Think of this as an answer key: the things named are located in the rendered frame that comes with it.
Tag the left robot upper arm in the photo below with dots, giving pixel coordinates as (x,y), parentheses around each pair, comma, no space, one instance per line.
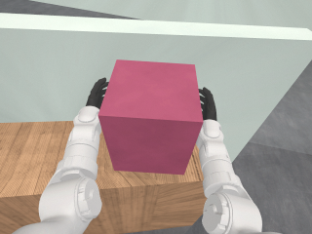
(66,207)

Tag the robot left forearm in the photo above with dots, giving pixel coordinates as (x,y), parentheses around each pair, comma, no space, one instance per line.
(81,151)

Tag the right robot upper arm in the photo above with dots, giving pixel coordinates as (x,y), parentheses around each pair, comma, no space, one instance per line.
(225,213)

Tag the carton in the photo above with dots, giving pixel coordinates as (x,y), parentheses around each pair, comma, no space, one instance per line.
(151,116)

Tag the right robot hand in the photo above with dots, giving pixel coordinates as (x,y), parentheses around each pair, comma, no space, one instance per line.
(209,110)

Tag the left robot hand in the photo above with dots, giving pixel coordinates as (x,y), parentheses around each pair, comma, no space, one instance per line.
(96,95)

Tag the robot right forearm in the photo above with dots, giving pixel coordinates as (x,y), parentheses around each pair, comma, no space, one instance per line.
(215,162)

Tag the pedestal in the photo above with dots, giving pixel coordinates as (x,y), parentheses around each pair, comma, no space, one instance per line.
(130,201)

